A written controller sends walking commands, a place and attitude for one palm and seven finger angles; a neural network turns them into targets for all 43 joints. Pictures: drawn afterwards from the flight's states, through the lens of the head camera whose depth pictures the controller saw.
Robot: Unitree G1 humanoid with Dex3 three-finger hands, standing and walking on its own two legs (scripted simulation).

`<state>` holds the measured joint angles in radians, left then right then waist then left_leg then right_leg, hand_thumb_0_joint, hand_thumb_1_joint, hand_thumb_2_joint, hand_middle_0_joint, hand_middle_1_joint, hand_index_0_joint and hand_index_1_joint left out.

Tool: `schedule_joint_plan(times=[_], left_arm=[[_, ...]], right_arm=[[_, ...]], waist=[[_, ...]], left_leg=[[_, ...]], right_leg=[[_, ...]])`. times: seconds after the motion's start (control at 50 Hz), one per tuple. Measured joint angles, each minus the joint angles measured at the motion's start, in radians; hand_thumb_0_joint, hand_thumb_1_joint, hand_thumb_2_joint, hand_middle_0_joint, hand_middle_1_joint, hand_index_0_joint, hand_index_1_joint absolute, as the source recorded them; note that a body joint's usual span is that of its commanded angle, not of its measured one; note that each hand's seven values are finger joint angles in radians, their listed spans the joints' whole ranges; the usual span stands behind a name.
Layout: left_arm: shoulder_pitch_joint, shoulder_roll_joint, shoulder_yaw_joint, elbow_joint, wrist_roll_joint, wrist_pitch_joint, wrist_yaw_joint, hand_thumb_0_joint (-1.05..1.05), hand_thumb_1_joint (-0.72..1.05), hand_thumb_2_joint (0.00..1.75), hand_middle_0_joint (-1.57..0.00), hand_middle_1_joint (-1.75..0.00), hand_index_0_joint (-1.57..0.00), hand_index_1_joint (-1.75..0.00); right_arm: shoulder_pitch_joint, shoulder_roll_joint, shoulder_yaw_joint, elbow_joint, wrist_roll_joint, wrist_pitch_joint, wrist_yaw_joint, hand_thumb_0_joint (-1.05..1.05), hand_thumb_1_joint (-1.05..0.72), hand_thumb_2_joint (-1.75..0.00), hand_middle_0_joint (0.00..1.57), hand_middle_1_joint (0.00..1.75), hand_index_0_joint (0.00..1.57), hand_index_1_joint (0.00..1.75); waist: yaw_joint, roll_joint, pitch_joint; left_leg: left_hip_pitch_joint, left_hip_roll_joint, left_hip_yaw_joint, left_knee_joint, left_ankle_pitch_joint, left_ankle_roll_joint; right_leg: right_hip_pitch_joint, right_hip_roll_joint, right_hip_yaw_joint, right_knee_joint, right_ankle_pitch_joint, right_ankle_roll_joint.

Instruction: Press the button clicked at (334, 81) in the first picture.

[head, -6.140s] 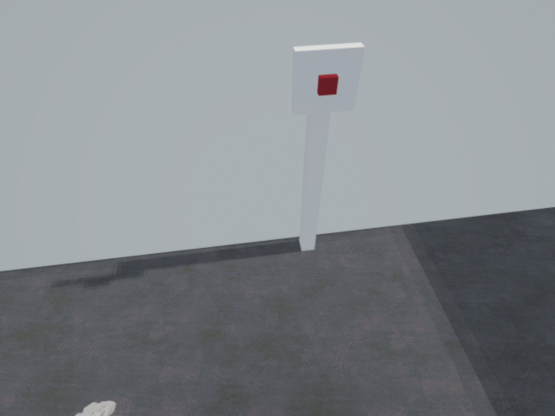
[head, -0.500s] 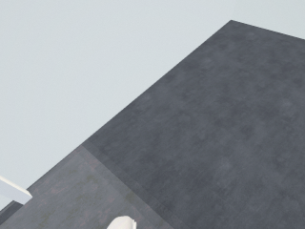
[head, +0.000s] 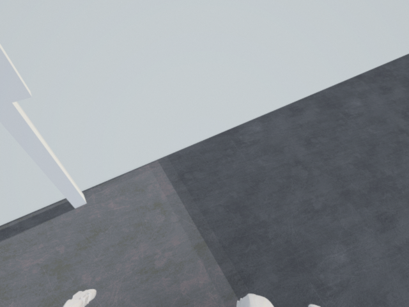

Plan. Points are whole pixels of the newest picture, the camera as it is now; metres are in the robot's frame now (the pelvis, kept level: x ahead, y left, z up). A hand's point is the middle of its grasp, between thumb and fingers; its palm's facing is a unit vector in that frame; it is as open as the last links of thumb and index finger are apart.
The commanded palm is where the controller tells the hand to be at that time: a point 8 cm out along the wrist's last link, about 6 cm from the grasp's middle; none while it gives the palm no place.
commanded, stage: turn to face it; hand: left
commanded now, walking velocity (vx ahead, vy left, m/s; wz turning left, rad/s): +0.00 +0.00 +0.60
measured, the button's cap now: out of the picture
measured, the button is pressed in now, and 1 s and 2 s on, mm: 0 0 0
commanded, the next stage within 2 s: take the last steps up to it in 0.90 s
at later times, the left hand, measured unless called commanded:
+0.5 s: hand out of the picture +0.00 +0.17 -0.15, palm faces +0.33 -0.90 -0.27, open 7.4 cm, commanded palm none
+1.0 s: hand out of the picture -0.08 +0.22 -0.17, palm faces +0.53 -0.82 -0.22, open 7.4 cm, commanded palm none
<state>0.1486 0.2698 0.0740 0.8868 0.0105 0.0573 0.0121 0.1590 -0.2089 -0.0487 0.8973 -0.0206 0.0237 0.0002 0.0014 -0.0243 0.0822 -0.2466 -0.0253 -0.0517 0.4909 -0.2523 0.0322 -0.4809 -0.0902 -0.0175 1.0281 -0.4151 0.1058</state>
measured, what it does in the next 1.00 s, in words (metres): steps on the spot, turning left: right foot, then left foot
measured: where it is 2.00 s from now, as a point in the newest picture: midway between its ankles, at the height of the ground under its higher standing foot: outside the picture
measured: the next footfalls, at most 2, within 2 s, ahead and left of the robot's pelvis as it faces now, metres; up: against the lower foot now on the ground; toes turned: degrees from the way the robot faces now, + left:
right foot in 0.18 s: +0.05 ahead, -0.14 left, +0.00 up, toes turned +5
left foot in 0.64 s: -0.03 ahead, +0.11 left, +0.00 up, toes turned +30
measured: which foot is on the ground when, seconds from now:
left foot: down 0.00-0.18, up 0.20-0.62, down 0.64-1.00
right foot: up 0.00-0.16, down 0.18-0.64, up 0.66-1.00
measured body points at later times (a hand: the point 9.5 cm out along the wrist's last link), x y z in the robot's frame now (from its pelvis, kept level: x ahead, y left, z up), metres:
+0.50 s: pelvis -0.01 -0.04 +0.00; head +0.03 -0.05 +0.45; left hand -0.01 +0.22 -0.13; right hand +0.13 -0.28 -0.15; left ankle -0.07 +0.10 -0.67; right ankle +0.01 -0.15 -0.74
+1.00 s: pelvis -0.04 +0.01 +0.00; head -0.03 +0.04 +0.45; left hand -0.10 +0.27 -0.15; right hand +0.15 -0.15 -0.13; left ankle -0.06 +0.09 -0.74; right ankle +0.03 -0.14 -0.68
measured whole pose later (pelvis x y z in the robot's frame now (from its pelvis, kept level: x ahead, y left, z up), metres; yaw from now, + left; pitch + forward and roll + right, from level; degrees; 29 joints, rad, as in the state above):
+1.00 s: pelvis -0.04 +0.01 +0.00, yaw +30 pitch -1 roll -1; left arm 0.19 0.24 0.06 0.95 0.01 0.06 0.02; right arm 0.19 -0.16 -0.03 0.95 -0.02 0.01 -0.02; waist 0.00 -0.02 0.05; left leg -0.21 -0.03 0.01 0.44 -0.22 0.06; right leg -0.42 -0.09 -0.03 0.98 -0.41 0.09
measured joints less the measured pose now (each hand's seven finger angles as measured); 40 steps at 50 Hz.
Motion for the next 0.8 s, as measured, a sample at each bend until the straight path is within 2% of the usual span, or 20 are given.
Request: schedule_joint_plan(times=[0.1, 0.16, 0.18, 0.2, 0.24, 0.3, 0.38, 0.44, 0.52, 0.6, 0.64, 0.66, 0.7, 0.72, 0.8], left_arm=[[-0.043, -0.026, -0.012, -0.03, -0.006, -0.008, 0.003, 0.01, 0.91, 0.9, -0.2, -0.3, -0.19, -0.3], [-0.05, -0.042, -0.022, -0.049, -0.01, -0.024, 0.003, 0.01, 0.91, 0.9, -0.2, -0.3, -0.19, -0.3], [-0.046, -0.047, -0.027, -0.055, -0.008, -0.036, 0.004, 0.01, 0.91, 0.9, -0.2, -0.3, -0.19, -0.3], [-0.045, -0.057, -0.031, -0.055, -0.003, -0.045, 0.006, 0.01, 0.91, 0.9, -0.2, -0.3, -0.2, -0.3], [-0.032, -0.072, -0.044, -0.056, 0.001, -0.049, 0.007, 0.01, 0.91, 0.9, -0.2, -0.3, -0.2, -0.3], [0.001, -0.087, -0.05, -0.049, 0.002, -0.043, 0.01, 0.01, 0.9, 0.9, -0.2, -0.3, -0.2, -0.3], [0.034, -0.091, -0.051, -0.034, 0.003, -0.042, 0.012, 0.01, 0.9, 0.9, -0.2, -0.3, -0.2, -0.3], [0.055, -0.089, -0.05, -0.025, 0.007, -0.043, 0.012, 0.01, 0.9, 0.9, -0.2, -0.3, -0.2, -0.3], [0.081, -0.076, -0.044, -0.008, 0.014, -0.04, 0.01, 0.01, 0.9, 0.9, -0.2, -0.3, -0.2, -0.3], [0.107, -0.048, -0.031, 0.017, 0.018, -0.032, 0.008, 0.01, 0.9, 0.9, -0.2, -0.3, -0.2, -0.3], [0.127, -0.031, -0.022, 0.029, 0.012, -0.026, 0.006, 0.01, 0.9, 0.9, -0.2, -0.3, -0.2, -0.3], [0.129, -0.017, -0.015, 0.039, 0.007, -0.018, 0.005, 0.01, 0.9, 0.9, -0.2, -0.3, -0.2, -0.3], [0.127, 0.004, -0.008, 0.059, 0.005, 0.006, 0.011, 0.01, 0.9, 0.9, -0.2, -0.3, -0.2, -0.3], [0.125, 0.009, -0.006, 0.069, 0.006, 0.015, 0.014, 0.01, 0.91, 0.9, -0.2, -0.3, -0.2, -0.3], [0.104, 0.006, -0.005, 0.086, 0.004, 0.016, 0.006, 0.01, 0.91, 0.9, -0.2, -0.3, -0.19, -0.3]], right_arm=[[0.032, -0.006, -0.011, 0.007, -0.005, 0.013, 0.002, 0.0, -0.9, -0.9, 0.2, 0.3, 0.2, 0.3], [0.053, -0.016, -0.021, 0.012, -0.002, 0.021, 0.002, 0.0, -0.9, -0.9, 0.2, 0.3, 0.2, 0.3], [0.062, -0.021, -0.025, 0.013, 0.002, 0.023, 0.003, 0.0, -0.9, -0.9, 0.2, 0.3, 0.2, 0.3], [0.062, -0.029, -0.032, 0.019, 0.006, 0.027, 0.003, 0.0, -0.9, -0.9, 0.2, 0.3, 0.2, 0.3], [0.069, -0.041, -0.043, 0.027, 0.005, 0.038, 0.003, 0.01, -0.9, -0.9, 0.2, 0.3, 0.2, 0.3], [0.078, -0.055, -0.053, 0.041, 0.0, 0.051, 0.015, 0.01, -0.9, -0.9, 0.2, 0.3, 0.2, 0.3], [0.083, -0.062, -0.053, 0.052, 0.0, 0.057, 0.026, 0.01, -0.91, -0.9, 0.2, 0.3, 0.2, 0.3], [0.074, -0.061, -0.051, 0.06, 0.0, 0.066, 0.028, 0.01, -0.91, -0.9, 0.19, 0.3, 0.19, 0.3], [0.041, -0.055, -0.043, 0.062, 0.003, 0.069, 0.028, 0.01, -0.91, -0.9, 0.19, 0.3, 0.19, 0.3], [-0.002, -0.044, -0.029, 0.042, 0.009, 0.049, 0.025, 0.01, -0.91, -0.9, 0.19, 0.3, 0.19, 0.3], [-0.014, -0.042, -0.022, 0.025, 0.008, 0.029, 0.024, 0.01, -0.91, -0.9, 0.19, 0.3, 0.19, 0.3], [-0.025, -0.032, -0.021, 0.021, 0.007, 0.017, 0.022, 0.01, -0.91, -0.9, 0.19, 0.3, 0.19, 0.3], [-0.039, -0.015, -0.008, 0.012, 0.007, 0.001, 0.017, 0.01, -0.91, -0.9, 0.19, 0.3, 0.19, 0.3], [-0.04, -0.007, -0.002, 0.008, 0.006, -0.005, 0.011, 0.0, -0.91, -0.9, 0.19, 0.3, 0.2, 0.3], [-0.034, 0.01, 0.013, 0.008, 0.004, -0.01, -0.01, 0.0, -0.9, -0.9, 0.2, 0.3, 0.2, 0.3]], waist=[[-0.029, 0.027, -0.005], [-0.04, 0.046, -0.012], [-0.039, 0.052, -0.017], [-0.038, 0.068, -0.013], [-0.046, 0.081, -0.012], [-0.045, 0.081, -0.02], [-0.047, 0.068, -0.019], [-0.037, 0.053, -0.011], [-0.012, 0.028, 0.006], [0.015, -0.001, 0.018], [0.022, -0.011, 0.01], [0.025, -0.031, 0.013], [0.035, -0.052, 0.016], [0.035, -0.051, 0.012], [0.03, -0.031, -0.002]], left_leg=[[-0.021, -0.023, -0.057, 0.015, 0.006, -0.016], [-0.052, -0.039, -0.094, 0.058, -0.008, -0.036], [-0.069, -0.047, -0.104, 0.09, -0.022, -0.044], [-0.094, -0.045, -0.104, 0.158, -0.093, -0.054], [-0.164, -0.05, -0.068, 0.367, -0.21, -0.065], [-0.237, -0.022, -0.005, 0.615, -0.179, -0.081], [-0.263, 0.034, 0.028, 0.712, -0.103, -0.105], [-0.246, 0.064, 0.044, 0.663, -0.107, -0.116], [-0.192, 0.082, 0.079, 0.504, -0.152, -0.113], [-0.108, 0.073, 0.121, 0.291, -0.159, -0.094], [-0.043, 0.063, 0.138, 0.136, -0.069, -0.07], [-0.048, 0.047, 0.141, 0.138, -0.071, -0.041], [-0.053, 0.036, 0.141, 0.158, -0.091, -0.001], [-0.046, 0.036, 0.136, 0.148, -0.09, 0.009], [-0.006, 0.028, 0.11, 0.057, -0.039, 0.022]], right_leg=[[0.07, 0.039, 0.007, -0.185, -0.013, -0.009], [0.161, 0.065, -0.002, -0.384, 0.075, -0.019], [0.194, 0.066, -0.01, -0.457, 0.124, -0.039], [0.196, 0.07, -0.024, -0.454, 0.13, -0.072], [0.209, 0.054, -0.056, -0.442, 0.109, -0.114], [0.25, 0.028, -0.092, -0.48, 0.111, -0.126], [0.288, 0.001, -0.146, -0.518, 0.123, -0.122], [0.299, -0.019, -0.185, -0.522, 0.12, -0.118], [0.292, -0.048, -0.226, -0.503, 0.11, -0.105], [0.265, -0.082, -0.259, -0.447, 0.086, -0.078], [0.238, -0.102, -0.273, -0.384, 0.054, -0.057], [0.208, -0.112, -0.244, -0.316, 0.007, -0.046], [0.138, -0.081, -0.152, -0.144, -0.115, -0.038], [0.108, -0.062, -0.122, -0.067, -0.133, -0.036], [0.03, -0.022, -0.059, 0.097, -0.046, -0.028]])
